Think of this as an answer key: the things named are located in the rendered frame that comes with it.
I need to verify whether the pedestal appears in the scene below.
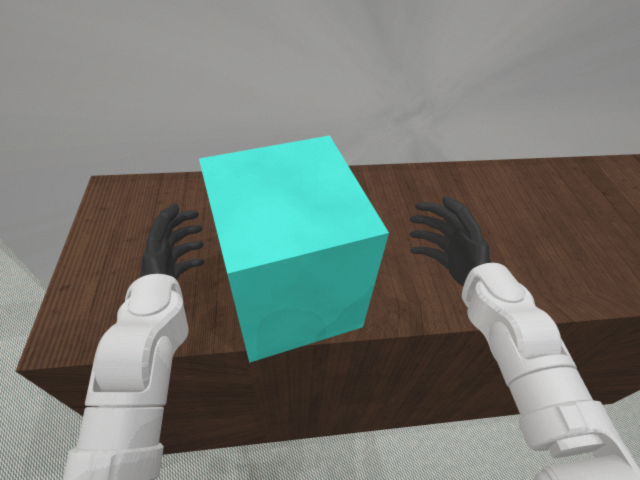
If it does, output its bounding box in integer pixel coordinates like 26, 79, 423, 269
16, 154, 640, 455

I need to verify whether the robot right upper arm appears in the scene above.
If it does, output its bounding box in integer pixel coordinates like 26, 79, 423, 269
534, 455, 640, 480

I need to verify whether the left robot hand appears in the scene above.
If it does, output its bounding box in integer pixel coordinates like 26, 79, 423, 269
139, 203, 204, 280

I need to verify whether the carton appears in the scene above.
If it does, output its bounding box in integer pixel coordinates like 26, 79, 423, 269
199, 136, 389, 363

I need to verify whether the robot right forearm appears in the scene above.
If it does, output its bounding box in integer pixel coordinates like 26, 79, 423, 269
462, 263, 640, 478

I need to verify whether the right robot hand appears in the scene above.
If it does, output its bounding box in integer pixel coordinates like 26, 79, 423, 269
410, 196, 492, 286

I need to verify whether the robot left forearm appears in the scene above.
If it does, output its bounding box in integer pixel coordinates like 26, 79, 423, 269
63, 274, 189, 480

